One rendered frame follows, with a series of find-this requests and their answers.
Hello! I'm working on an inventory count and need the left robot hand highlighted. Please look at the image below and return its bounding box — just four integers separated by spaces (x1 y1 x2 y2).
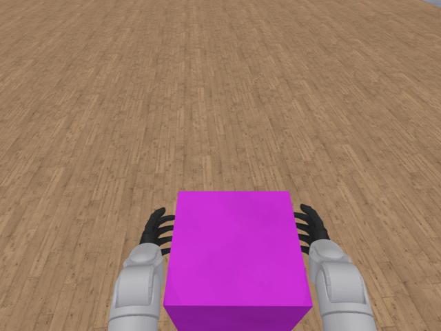
139 207 175 256

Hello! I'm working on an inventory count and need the carton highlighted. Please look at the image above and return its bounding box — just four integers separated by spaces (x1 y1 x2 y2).
163 191 313 331

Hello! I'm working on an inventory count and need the right robot hand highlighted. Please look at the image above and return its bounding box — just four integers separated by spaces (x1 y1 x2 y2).
294 204 330 255

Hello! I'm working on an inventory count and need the left robot forearm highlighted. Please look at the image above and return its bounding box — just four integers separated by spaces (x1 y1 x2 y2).
107 243 164 331

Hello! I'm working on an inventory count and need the right robot forearm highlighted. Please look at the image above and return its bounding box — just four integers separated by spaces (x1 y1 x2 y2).
309 239 377 331

